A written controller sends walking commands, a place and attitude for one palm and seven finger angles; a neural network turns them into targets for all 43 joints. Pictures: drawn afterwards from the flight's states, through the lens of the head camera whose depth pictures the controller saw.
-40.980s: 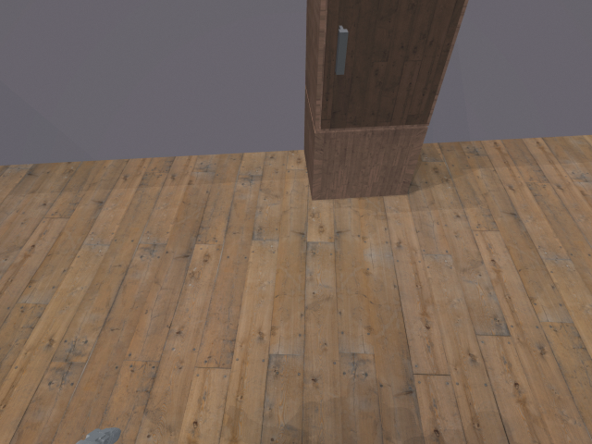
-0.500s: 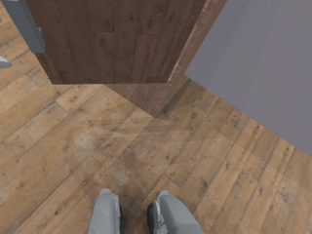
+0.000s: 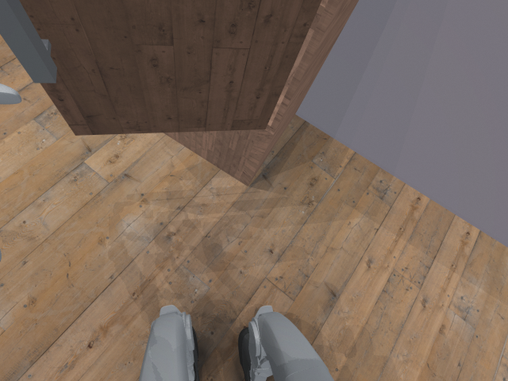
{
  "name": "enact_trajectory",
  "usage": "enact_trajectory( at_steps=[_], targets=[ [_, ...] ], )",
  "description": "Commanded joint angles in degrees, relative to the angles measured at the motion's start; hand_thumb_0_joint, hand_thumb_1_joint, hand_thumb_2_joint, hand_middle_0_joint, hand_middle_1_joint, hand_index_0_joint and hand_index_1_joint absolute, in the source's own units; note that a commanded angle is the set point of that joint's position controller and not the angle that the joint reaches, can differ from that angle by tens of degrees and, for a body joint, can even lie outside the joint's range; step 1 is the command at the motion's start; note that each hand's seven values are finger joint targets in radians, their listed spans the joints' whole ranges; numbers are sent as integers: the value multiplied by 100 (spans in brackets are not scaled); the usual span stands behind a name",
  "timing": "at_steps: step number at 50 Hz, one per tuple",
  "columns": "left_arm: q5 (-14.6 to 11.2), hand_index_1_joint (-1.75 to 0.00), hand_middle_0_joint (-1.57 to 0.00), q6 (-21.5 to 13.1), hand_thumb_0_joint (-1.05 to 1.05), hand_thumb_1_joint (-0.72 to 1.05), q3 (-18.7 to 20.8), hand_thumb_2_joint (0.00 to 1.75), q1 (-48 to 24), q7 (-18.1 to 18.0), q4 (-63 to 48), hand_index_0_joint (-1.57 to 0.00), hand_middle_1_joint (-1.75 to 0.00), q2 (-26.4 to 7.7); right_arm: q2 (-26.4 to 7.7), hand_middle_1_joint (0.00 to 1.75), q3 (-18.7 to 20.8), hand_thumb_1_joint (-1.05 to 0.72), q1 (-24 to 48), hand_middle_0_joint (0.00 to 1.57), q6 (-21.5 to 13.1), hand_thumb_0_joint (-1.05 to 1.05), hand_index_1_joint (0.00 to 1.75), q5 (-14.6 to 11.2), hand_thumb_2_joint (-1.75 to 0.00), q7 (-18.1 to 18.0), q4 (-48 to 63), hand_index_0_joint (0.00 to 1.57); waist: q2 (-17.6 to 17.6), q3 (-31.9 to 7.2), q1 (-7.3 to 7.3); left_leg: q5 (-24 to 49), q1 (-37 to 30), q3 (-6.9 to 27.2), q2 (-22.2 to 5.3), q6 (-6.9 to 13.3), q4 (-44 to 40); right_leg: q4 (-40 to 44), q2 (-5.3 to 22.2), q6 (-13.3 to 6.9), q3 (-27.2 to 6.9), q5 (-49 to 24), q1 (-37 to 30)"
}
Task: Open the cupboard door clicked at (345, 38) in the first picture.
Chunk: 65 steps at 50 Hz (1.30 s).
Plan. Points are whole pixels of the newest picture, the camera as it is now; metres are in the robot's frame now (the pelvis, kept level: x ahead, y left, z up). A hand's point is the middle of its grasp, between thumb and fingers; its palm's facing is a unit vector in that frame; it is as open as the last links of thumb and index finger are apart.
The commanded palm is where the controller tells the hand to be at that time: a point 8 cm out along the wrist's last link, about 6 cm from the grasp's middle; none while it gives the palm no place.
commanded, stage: slide the fingers in behind the handle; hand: left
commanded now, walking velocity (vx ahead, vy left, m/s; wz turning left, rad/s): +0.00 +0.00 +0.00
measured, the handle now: (23, 23) +0.58 +0.25 +0.08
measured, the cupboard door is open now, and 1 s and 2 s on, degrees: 40 38 37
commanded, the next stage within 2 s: close the thumb around the handle in 1.36 s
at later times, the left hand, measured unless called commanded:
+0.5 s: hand out of the picture +0.54 +0.29 +0.08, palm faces +0.11 -0.99 +0.00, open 14.3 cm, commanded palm +0.53 +0.28 +0.08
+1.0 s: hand (1, 52) +0.53 +0.27 +0.08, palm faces +0.16 -0.99 +0.01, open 15.3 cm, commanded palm +0.53 +0.25 +0.08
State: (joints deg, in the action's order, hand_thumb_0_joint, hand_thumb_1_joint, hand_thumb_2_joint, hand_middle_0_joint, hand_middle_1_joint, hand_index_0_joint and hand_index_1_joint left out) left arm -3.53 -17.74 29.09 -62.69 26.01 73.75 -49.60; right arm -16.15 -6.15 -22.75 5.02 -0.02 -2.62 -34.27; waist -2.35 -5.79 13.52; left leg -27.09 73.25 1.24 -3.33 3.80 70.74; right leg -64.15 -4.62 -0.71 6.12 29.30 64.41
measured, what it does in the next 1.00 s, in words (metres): stands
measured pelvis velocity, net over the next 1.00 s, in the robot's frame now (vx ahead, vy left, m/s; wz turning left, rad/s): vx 0.01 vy -0.01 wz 0.06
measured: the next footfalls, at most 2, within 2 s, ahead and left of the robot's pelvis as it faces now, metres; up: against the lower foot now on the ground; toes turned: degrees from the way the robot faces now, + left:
none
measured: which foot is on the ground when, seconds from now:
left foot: down 0.00-1.00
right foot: down 0.00-1.00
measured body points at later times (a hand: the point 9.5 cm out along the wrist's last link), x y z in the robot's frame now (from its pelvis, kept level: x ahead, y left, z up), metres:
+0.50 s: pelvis +0.01 -0.01 +0.01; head +0.18 +0.05 +0.42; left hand +0.52 +0.34 +0.09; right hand +0.01 -0.27 -0.09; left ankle +0.04 +0.07 -0.63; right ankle +0.00 -0.12 -0.63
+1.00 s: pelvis +0.01 -0.01 +0.01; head +0.17 +0.06 +0.42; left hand +0.52 +0.32 +0.08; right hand +0.01 -0.27 -0.09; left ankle +0.04 +0.07 -0.63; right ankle +0.00 -0.12 -0.63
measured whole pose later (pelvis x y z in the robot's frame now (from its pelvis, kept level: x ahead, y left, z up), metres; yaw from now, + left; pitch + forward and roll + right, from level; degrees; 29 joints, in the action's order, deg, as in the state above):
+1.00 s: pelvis +0.01 -0.01 +0.01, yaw +4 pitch +28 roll -8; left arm -7.1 -20.3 18.2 -63.2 12.7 71.5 -36.9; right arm -14.6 -3.2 -21.9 3.5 1.6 0.3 -39.2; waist -1.9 -7.0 10.3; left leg -26.5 71.4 3.5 -0.9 3.0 69.4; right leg -63.3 -2.8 -1.4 8.5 30.3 61.5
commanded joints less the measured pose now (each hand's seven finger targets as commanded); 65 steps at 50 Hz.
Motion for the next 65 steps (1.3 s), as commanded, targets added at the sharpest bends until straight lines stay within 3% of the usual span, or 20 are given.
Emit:
enact_trajectory(
  at_steps=[1, 5, 8, 10, 13, 17, 19, 21, 26, 30, 34, 36, 39, 42, 51, 52, 54, 57, 62, 65],
  targets=[
    [-101, -120, -30, -331, 0, -50, 208, 30, -2318, -114, -1311, -30, -120, -1686, -1306, 30, 478, -90, -1222, 20, -53, 0, 30, 51, -90, -58, 75, 20, -1632, -3213, -57, 2535, -4171, 784, -118, -244, -699, 682, -51, -103, -206, -1395, -25],
    [-67, -120, -30, -345, 0, -50, 0, 30, -2376, -171, -1351, -30, -120, -1461, -1277, 30, 493, -90, -1196, 20, -49, 0, 30, 43, -90, -47, 40, 20, -1634, -3112, 26, 2488, -4128, 725, -120, -223, -696, 737, -50, -81, -234, -1434, -71],
    [-144, -120, -30, -363, 0, -50, 33, 30, -2104, -150, -1344, -30, -120, -1326, -1276, 30, 532, -90, -1219, 20, -44, 0, 30, 46, -90, -32, 16, 20, -1624, -3244, -55, 2727, -4362, 761, -123, -258, -712, 744, -51, -98, -211, -1521, -72],
    [-179, -120, -30, -352, 0, -50, -254, 30, -2343, -150, -1353, -30, -120, -952, -1252, 30, 542, -90, -1200, 20, -57, 0, 30, 43, -90, -20, -44, 20, -1577, -3036, 76, 2532, -4321, 759, -120, -238, -730, 797, -55, -86, -209, -1433, 45],
    [-178, -120, -30, -379, 0, -50, -179, 30, -2405, -209, -1291, -30, -120, -1047, -1269, 30, 541, -90, -1217, 20, -78, 0, 30, 48, -90, -38, -81, 20, -1568, -3054, 78, 2490, -4267, 747, -108, -222, -709, 790, -40, -92, -233, -1420, 62],
    [-193, -120, -30, -429, 0, -50, -422, 30, -2581, -248, -1374, -30, -120, -698, -1234, 30, 550, -90, -1191, 20, -116, 0, 30, 64, -90, -18, -134, 20, -1666, -3072, 140, 2535, -4364, 755, -97, -225, -687, 790, -32, -100, -234, -1446, 135],
    [-189, -120, -30, -417, 0, -50, -319, 30, -2357, -264, -1288, -30, -120, -805, -1247, 30, 543, -90, -1213, 20, -104, 0, 30, 64, -90, -6, -123, 20, -1555, -3079, 59, 2619, -4320, 754, -89, -232, -713, 796, -40, -114, -223, -1503, -13],
    [-196, -120, -30, -475, 0, -50, -529, 30, -2450, -267, -1537, -30, -120, -455, -1193, 30, 580, -90, -1215, 20, -114, 0, 30, 80, -90, 26, -145, 20, -1818, -3259, 69, 2951, -4642, 797, -93, -266, -693, 754, -37, -137, -208, -1594, 116],
    [-254, -120, -30, -533, 0, -50, -755, 30, -2524, -339, -1762, -30, -120, -22, -1164, 30, 637, -90, -1216, 20, -97, 0, 30, 98, -90, 78, -221, 20, -1874, -3271, 99, 3145, -4975, 883, -110, -315, -748, 799, -39, -145, -180, -1589, 234],
    [-225, -120, -30, -497, 0, -50, -852, 30, -2524, -456, -1424, -30, -120, 128, -1174, 30, 623, -90, -1154, 20, -109, 0, 30, 89, -90, 87, -261, 20, -1465, -2867, 180, 2450, -4548, 846, -71, -265, -823, 870, -35, -128, -185, -1351, 219],
    [-144, -120, -30, -561, 0, -50, -1059, 30, -2845, -600, -1485, -30, -120, 372, -1159, 30, 640, -90, -1163, 20, -147, 0, 30, 130, -90, 92, -314, 20, -1711, -2941, 227, 2375, -4741, 941, -73, -306, -846, 803, 1, -154, -162, -1262, 461],
    [-148, -120, -30, -616, 0, -50, -1305, 30, -2930, -646, -1595, -30, -120, 751, -1136, 30, 674, -90, -1180, 20, -170, 0, 30, 159, -90, 116, -337, 20, -1812, -3004, 296, 2569, -5030, 1071, -103, -351, -868, 772, 10, -166, -136, -1270, 645],
    [-154, -120, -30, -630, 0, -50, -1275, 30, -2831, -673, -1586, -30, -120, 788, -1136, 30, 704, -90, -1196, 20, -167, 0, 30, 161, -90, 157, -370, 20, -1675, -3193, 241, 2681, -5019, 1029, -76, -348, -807, 774, 0, -167, -137, -1359, 515],
    [-132, -120, -30, -666, 0, -50, -1606, 30, -3088, -728, -1666, -30, -120, 1203, -1107, 30, 727, -90, -1165, 20, -177, 0, 30, 170, -90, 187, -424, 20, -1763, -3098, 330, 2530, -5099, 1087, -82, -372, -836, 766, 8, -164, -128, -1274, 693],
    [-49, -120, -30, -697, 0, -50, -1651, 30, -3178, -934, -1642, -30, -120, 1261, -1104, 30, 749, -90, -1209, 20, -196, 0, 30, 214, -90, 250, -493, 20, -1800, -3157, 323, 2526, -5118, 1139, -52, -384, -862, 741, 23, -208, -114, -1264, 650],
    [-46, -120, -30, -677, 0, -50, -1783, 30, -3142, -926, -1575, -30, -120, 1456, -1087, 30, 749, -90, -1184, 20, -199, 0, 30, 201, -90, 266, -477, 20, -1783, -3118, 349, 2427, -5105, 1138, -49, -377, -858, 757, 16, -193, -109, -1233, 724],
    [-64, -120, -30, -636, 0, -50, -1550, 30, -3093, -946, -1344, -30, -120, 1144, -1130, 30, 714, -90, -1158, 20, -195, 0, 30, 189, -90, 252, -475, 20, -1524, -2863, 362, 2043, -4710, 1051, -16, -309, -860, 804, 14, -188, -134, -1149, 606],
    [-43, -120, -30, -696, 0, -50, -1559, 30, -3135, -897, -1550, -30, -120, 1104, -1106, 30, 707, -90, -1166, 20, -213, 0, 30, 186, -90, 248, -429, 20, -1779, -3155, 284, 2283, -4859, 1028, -5, -323, -846, 750, 15, -206, -145, -1225, 522],
    [-149, -120, -30, -756, 0, -50, -1478, 30, -2973, -836, -1722, -30, -120, 1093, -1101, 30, 738, -90, -1194, 20, -202, 0, 30, 184, -90, 268, -435, 20, -1733, -3335, 238, 2704, -5105, 1030, -30, -344, -836, 791, -12, -198, -135, -1401, 393],
    [-175, -120, -30, -683, 0, -50, -1367, 30, -2949, -815, -1418, -30, -120, 957, -1111, 30, 702, -90, -1141, 20, -198, 0, 30, 144, -90, 232, -414, 20, -1448, -2879, 283, 2118, -4580, 940, -6, -269, -869, 833, -12, -181, -162, -1215, 327]
  ],
)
